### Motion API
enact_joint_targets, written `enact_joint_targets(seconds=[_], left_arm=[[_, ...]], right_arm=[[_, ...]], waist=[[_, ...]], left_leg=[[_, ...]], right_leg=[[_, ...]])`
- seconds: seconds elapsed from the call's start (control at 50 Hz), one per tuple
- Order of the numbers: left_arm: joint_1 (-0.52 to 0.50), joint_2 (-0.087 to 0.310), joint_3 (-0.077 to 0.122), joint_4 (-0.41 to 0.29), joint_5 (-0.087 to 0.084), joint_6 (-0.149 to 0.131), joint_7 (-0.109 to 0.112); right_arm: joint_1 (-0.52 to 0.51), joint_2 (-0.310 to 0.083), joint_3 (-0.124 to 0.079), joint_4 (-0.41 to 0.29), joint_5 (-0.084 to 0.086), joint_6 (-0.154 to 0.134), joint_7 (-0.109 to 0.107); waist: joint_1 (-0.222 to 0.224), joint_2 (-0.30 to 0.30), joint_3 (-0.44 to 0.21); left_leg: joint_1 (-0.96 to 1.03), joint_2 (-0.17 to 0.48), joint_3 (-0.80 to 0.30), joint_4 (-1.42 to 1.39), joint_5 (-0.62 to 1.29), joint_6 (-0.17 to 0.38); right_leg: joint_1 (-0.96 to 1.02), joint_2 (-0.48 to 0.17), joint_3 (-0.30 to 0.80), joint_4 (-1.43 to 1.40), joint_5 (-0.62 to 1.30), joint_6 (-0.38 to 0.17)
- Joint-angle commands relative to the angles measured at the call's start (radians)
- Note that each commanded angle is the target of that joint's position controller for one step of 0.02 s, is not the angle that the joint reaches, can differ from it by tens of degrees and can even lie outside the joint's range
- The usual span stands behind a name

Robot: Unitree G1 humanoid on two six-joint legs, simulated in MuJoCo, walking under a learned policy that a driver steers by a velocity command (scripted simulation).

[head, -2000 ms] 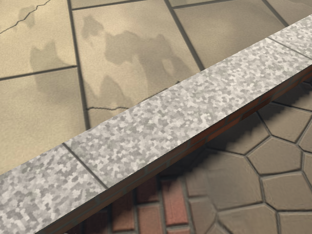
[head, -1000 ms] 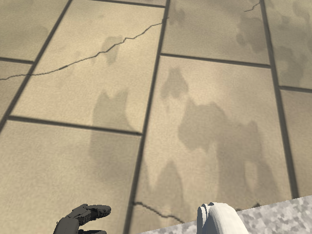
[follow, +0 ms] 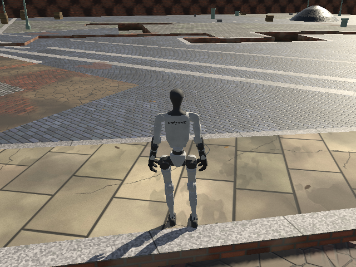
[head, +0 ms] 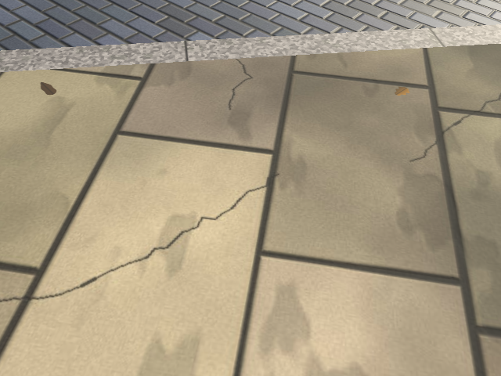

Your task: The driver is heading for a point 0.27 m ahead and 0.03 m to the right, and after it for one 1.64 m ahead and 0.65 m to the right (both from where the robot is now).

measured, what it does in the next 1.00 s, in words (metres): steps on the spot, turning right: right foot, then right foot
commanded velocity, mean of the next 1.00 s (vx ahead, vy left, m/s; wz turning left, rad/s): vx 0.02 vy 0.00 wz -0.28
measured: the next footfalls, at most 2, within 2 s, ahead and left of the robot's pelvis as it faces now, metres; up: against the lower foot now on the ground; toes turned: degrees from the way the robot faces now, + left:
right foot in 0.06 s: +0.05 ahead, -0.14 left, +0.00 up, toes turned +1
right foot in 0.82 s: +0.01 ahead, -0.16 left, +0.00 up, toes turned -17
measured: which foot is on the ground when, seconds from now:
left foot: down 0.00-0.82, up 0.84-1.00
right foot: up 0.00-0.04, down 0.06-0.58, up 0.60-0.80, down 0.82-1.00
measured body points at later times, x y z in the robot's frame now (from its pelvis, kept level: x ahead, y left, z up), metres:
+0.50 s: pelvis +0.02 -0.03 -0.01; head +0.03 -0.03 +0.44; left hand +0.06 +0.20 -0.15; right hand +0.06 -0.29 -0.15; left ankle +0.06 +0.05 -0.74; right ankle +0.01 -0.14 -0.74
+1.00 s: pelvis +0.00 -0.07 +0.00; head +0.01 -0.10 +0.45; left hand +0.16 +0.15 -0.11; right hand +0.01 -0.36 -0.13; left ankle +0.04 +0.06 -0.67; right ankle -0.03 -0.14 -0.74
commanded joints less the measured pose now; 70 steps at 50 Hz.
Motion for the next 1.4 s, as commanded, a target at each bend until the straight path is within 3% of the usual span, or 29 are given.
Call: enact_joint_targets(seconds=[0.02, 0.08, 0.1, 0.14, 0.32, 0.4, 0.5, 0.56, 0.6, 0.62, 0.64, 0.66, 0.72, 0.78, 0.82, 0.84, 0.86, 0.88, 0.92, 0.96, 1.02, 1.2, 1.26, 1.28, 1.3, 1.32, 1.34, 1.36, 1.4], left_arm=[[0.109, 0.043, 0.006, 0.012, -0.001, -0.011, 0.008], [0.119, 0.086, 0.004, 0.023, 0.013, -0.043, 0.01], [0.092, 0.094, 0.008, 0.037, -0.003, -0.049, 0.009], [0.085, 0.052, -0.004, 0.047, -0.011, -0.066, 0.006], [0.13, 0.047, -0.007, 0.098, -0.009, -0.067, 0.01], [0.077, 0.094, 0.012, 0.051, -0.011, -0.058, 0.007], [0.066, 0.118, 0.037, -0.011, -0.002, -0.034, 0.008], [0.039, 0.117, 0.045, -0.063, -0.001, -0.026, 0.007], [0.045, 0.075, 0.042, -0.082, 0.0, -0.019, 0.003], [0.03, 0.093, 0.052, -0.091, 0.013, -0.013, 0.002], [0.008, 0.091, 0.054, -0.1, 0.018, -0.008, -0.004], [0.006, 0.074, 0.052, -0.104, 0.014, -0.002, -0.013], [0.023, 0.068, 0.049, -0.115, 0.0, 0.009, -0.038], [0.027, 0.079, 0.053, -0.145, -0.005, 0.012, -0.055], [0.076, 0.118, 0.063, -0.141, 0.003, -0.002, -0.056], [0.082, 0.226, 0.084, -0.168, 0.012, -0.012, -0.045], [0.116, 0.331, 0.111, -0.184, 0.022, -0.012, -0.033], [0.133, 0.281, 0.105, -0.168, 0.021, -0.01, -0.023], [0.0, 0.225, 0.086, -0.203, 0.007, -0.005, -0.02], [-0.011, 0.183, 0.077, -0.227, -0.004, -0.012, -0.028], [0.061, 0.189, 0.08, -0.221, -0.003, -0.031, -0.035], [0.095, 0.203, 0.074, -0.215, 0.012, -0.046, -0.031], [0.028, 0.194, 0.063, -0.227, -0.003, -0.037, -0.027], [0.013, 0.166, 0.05, -0.232, -0.01, -0.039, -0.023], [0.031, 0.102, 0.029, -0.244, -0.008, -0.046, -0.023], [0.104, 0.076, 0.023, -0.238, -0.017, -0.041, -0.02], [0.087, 0.143, 0.037, -0.215, -0.003, -0.025, -0.014], [0.068, 0.151, 0.039, -0.207, -0.002, -0.018, -0.017], [0.047, 0.129, 0.034, -0.192, -0.001, -0.013, -0.027]], right_arm=[[-0.018, -0.128, -0.033, -0.044, 0.007, 0.006, -0.007], [0.017, -0.097, -0.031, -0.029, 0.016, 0.01, -0.01], [0.021, -0.082, -0.033, -0.023, 0.022, 0.012, -0.006], [0.041, -0.089, -0.036, 0.006, 0.014, 0.011, -0.006], [0.028, -0.088, -0.034, 0.081, 0.016, 0.01, -0.016], [0.008, -0.132, -0.055, 0.064, 0.016, 0.018, -0.039], [0.022, -0.135, -0.075, 0.027, 0.011, 0.045, -0.054], [0.045, -0.159, -0.086, -0.005, 0.004, 0.052, -0.055], [0.057, -0.207, -0.098, -0.013, -0.003, 0.05, -0.06], [0.041, -0.197, -0.09, -0.033, -0.004, 0.043, -0.063], [0.018, -0.193, -0.085, -0.049, -0.006, 0.035, -0.062], [-0.034, -0.197, -0.082, -0.059, -0.013, 0.029, -0.063], [-0.111, -0.206, -0.079, -0.078, -0.02, 0.023, -0.056], [-0.069, -0.243, -0.09, -0.068, -0.009, 0.038, -0.033], [-0.021, -0.233, -0.097, -0.05, -0.012, 0.055, -0.017], [0.007, -0.161, -0.081, -0.07, -0.019, 0.068, -0.007], [-0.107, -0.151, -0.071, -0.145, -0.013, 0.079, -0.027], [-0.151, -0.164, -0.071, -0.155, -0.004, 0.084, -0.029], [-0.127, -0.168, -0.074, -0.142, 0.012, 0.064, -0.016], [-0.096, -0.192, -0.083, -0.134, -0.024, 0.05, 0.007], [-0.15, -0.182, -0.08, -0.167, -0.02, 0.048, 0.023], [-0.14, -0.146, -0.052, -0.198, 0.007, 0.04, -0.004], [-0.074, -0.132, -0.046, -0.192, 0.012, 0.031, -0.016], [-0.049, -0.133, -0.043, -0.188, 0.003, 0.021, -0.021], [-0.029, -0.182, -0.046, -0.197, -0.014, 0.008, -0.028], [-0.087, -0.27, -0.059, -0.215, 0.001, 0.01, -0.025], [-0.069, -0.21, -0.046, -0.205, 0.009, 0.013, -0.019], [-0.084, -0.165, -0.029, -0.206, 0.009, 0.009, -0.014], [-0.122, -0.15, -0.018, -0.2, 0.006, 0.004, -0.015]], waist=[[0.038, 0.106, 0.022], [0.016, 0.035, 0.052], [-0.013, -0.064, 0.095], [-0.018, -0.064, 0.054], [0.002, 0.009, 0.045], [0.003, -0.002, 0.024], [0.0, -0.023, 0.025], [-0.016, 0.022, 0.001], [-0.023, 0.199, -0.048], [-0.029, 0.181, -0.062], [-0.012, 0.064, -0.048], [0.017, 0.037, -0.028], [0.033, 0.126, -0.022], [0.017, 0.15, -0.058], [0.036, 0.027, -0.033], [0.026, -0.233, 0.002], [0.074, -0.28, 0.061], [0.071, -0.137, 0.064], [0.005, -0.082, 0.053], [0.008, -0.092, -0.036], [0.037, -0.067, -0.019], [0.048, -0.092, -0.019], [-0.005, -0.063, -0.018], [-0.023, -0.032, -0.025], [-0.008, 0.087, -0.058], [0.053, 0.226, -0.053], [0.019, 0.21, -0.057], [0.024, 0.172, -0.025], [0.04, 0.167, -0.007]], left_leg=[[-0.099, 0.244, -0.258, -0.181, -0.323, 0.053], [-0.118, 0.196, -0.247, -0.142, -0.324, -0.026], [-0.038, 0.139, -0.182, -0.115, -0.211, -0.034], [0.112, 0.142, -0.167, -0.058, -0.086, -0.03], [0.124, 0.157, -0.155, -0.048, -0.001, -0.035], [0.114, 0.149, -0.107, 0.032, -0.003, -0.028], [0.078, 0.154, -0.075, 0.138, -0.076, -0.016], [0.11, 0.23, -0.132, 0.102, -0.077, 0.022], [0.142, 0.452, -0.297, -0.049, 0.064, 0.155], [0.115, 0.552, -0.357, -0.091, 0.145, 0.235], [0.07, 0.549, -0.321, -0.107, 0.126, 0.248], [0.026, 0.503, -0.248, -0.11, 0.048, 0.209], [0.003, 0.369, -0.042, -0.056, 0.042, 0.092], [0.045, 0.391, 0.012, 0.03, 0.092, 0.069], [-0.077, 0.343, 0.104, 0.207, -0.111, -0.038], [-0.283, 0.223, 0.178, 0.466, -0.445, -0.121], [-0.391, 0.099, 0.031, 0.609, -0.556, -0.145], [-0.374, 0.126, -0.055, 0.709, -0.48, -0.146], [-0.372, 0.134, -0.094, 0.697, -0.311, -0.133], [-0.36, 0.122, -0.083, 0.719, -0.234, -0.131], [-0.426, 0.12, -0.09, 0.646, -0.2, -0.145], [-0.163, 0.077, -0.055, 0.35, -0.268, -0.122], [0.032, 0.067, -0.043, 0.112, -0.135, -0.096], [0.146, 0.1, -0.08, -0.017, -0.024, -0.09], [0.24, 0.275, -0.256, -0.091, 0.026, -0.07], [0.225, 0.416, -0.431, -0.095, 0.205, 0.034], [0.161, 0.442, -0.465, -0.096, 0.199, 0.118], [0.135, 0.406, -0.428, -0.11, 0.173, 0.123], [0.113, 0.321, -0.313, -0.108, 0.173, 0.069]], right_leg=[[0.134, 0.025, -0.055, -0.142, 0.086, -0.02], [0.17, -0.08, 0.085, -0.305, 0.156, -0.062], [0.038, -0.075, 0.098, -0.317, 0.115, -0.073], [-0.018, -0.07, 0.091, -0.36, 0.097, -0.058], [0.067, -0.059, 0.079, -0.338, 0.232, -0.073], [0.026, -0.06, 0.121, -0.259, 0.325, -0.102], [-0.099, -0.073, 0.223, -0.197, 0.3, -0.141], [-0.188, -0.032, 0.219, -0.105, 0.228, -0.124], [-0.212, 0.098, 0.003, 0.199, -0.04, -0.072], [-0.238, 0.071, -0.049, 0.422, -0.248, -0.065], [-0.233, 0.021, -0.031, 0.503, -0.242, -0.058], [-0.205, -0.011, -0.011, 0.471, -0.193, -0.054], [-0.076, 0.003, -0.068, 0.214, -0.118, -0.053], [0.018, 0.037, -0.132, 0.021, -0.042, -0.06], [0.163, 0.043, -0.05, -0.246, 0.116, -0.084], [0.209, -0.201, 0.315, -0.404, 0.189, -0.136], [0.085, -0.363, 0.538, -0.432, 0.405, -0.29], [0.078, -0.317, 0.449, -0.407, 0.422, -0.316], [0.087, -0.178, 0.298, -0.379, 0.327, -0.248], [0.155, -0.12, 0.285, -0.408, 0.146, -0.247], [0.225, -0.127, 0.362, -0.47, -0.098, -0.266], [0.157, -0.124, 0.287, -0.321, 0.51, -0.262], [0.087, -0.101, 0.297, -0.249, 0.523, -0.201], [0.033, -0.072, 0.295, -0.223, 0.432, -0.149], [-0.018, -0.009, 0.244, -0.133, 0.269, -0.096], [-0.073, 0.134, 0.111, -0.078, -0.039, -0.063], [-0.029, 0.114, 0.075, -0.011, -0.164, -0.051], [-0.019, 0.097, 0.079, 0.014, -0.146, -0.045], [0.018, 0.078, 0.061, -0.015, -0.068, -0.029]])
Velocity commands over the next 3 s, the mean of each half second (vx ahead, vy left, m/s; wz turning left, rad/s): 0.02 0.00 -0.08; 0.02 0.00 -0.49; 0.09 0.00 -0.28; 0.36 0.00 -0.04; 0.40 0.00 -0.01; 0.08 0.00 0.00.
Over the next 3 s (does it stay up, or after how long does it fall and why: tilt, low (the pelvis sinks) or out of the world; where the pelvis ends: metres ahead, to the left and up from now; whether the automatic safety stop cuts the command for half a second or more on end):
stays up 0.55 -0.29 0.00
